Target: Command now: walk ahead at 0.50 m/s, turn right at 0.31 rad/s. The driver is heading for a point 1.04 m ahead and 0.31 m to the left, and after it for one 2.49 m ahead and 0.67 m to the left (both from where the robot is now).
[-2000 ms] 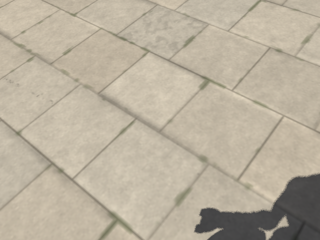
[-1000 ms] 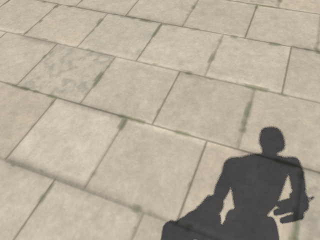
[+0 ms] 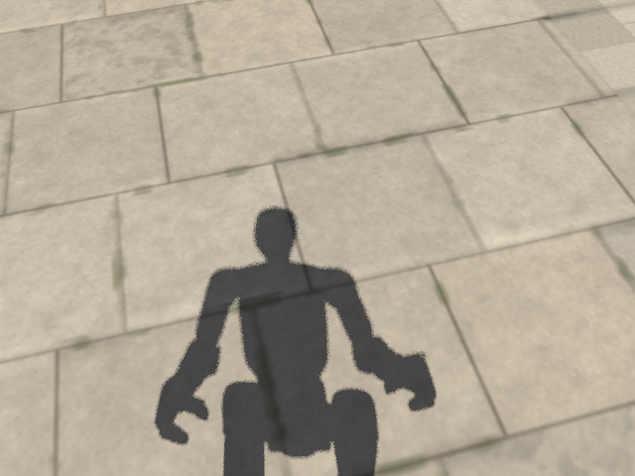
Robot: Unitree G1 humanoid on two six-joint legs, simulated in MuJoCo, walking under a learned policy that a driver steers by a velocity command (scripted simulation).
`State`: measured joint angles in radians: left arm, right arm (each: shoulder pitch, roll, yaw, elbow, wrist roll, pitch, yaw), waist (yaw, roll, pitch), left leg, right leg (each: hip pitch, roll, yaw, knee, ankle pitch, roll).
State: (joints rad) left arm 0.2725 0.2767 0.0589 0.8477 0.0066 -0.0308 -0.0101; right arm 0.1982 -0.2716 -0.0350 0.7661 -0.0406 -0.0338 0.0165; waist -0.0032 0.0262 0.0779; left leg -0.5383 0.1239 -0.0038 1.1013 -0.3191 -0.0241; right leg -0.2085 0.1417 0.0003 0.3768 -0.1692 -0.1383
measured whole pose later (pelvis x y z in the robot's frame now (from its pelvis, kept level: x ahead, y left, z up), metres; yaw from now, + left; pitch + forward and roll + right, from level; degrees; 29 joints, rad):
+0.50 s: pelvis +0.29 +0.07 -0.01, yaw +11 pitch +0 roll +0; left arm 0.26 0.25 0.01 0.86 0.04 -0.08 0.00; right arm 0.25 -0.29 -0.06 0.82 -0.01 -0.03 0.02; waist 0.01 -0.01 0.06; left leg -0.30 -0.13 0.03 0.48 -0.18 0.13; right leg -0.40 0.00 0.01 1.22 -0.33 -0.03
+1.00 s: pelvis +0.57 +0.09 +0.00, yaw +28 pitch +1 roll +0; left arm 0.17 0.26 0.01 0.73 0.04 -0.07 0.01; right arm 0.33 -0.32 -0.07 0.79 -0.03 -0.02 0.02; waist -0.04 0.04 0.03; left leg -0.39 -0.05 -0.05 1.13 -0.38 0.06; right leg -0.32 0.01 -0.05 0.47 -0.18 -0.03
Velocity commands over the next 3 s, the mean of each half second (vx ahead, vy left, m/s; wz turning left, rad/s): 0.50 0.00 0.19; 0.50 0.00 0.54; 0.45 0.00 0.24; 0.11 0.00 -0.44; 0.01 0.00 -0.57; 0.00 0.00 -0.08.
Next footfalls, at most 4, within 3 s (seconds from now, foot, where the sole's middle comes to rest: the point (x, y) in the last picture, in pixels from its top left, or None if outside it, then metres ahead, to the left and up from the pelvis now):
0.36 left None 0.36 0.13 -0.78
0.86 right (324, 364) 0.69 0.03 -0.78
1.36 left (183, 335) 0.77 0.37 -0.78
1.84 right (237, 270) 0.95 0.25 -0.78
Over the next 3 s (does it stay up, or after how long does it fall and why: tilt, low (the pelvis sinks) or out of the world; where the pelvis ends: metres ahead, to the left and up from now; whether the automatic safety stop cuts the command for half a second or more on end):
stays up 0.80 0.30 0.00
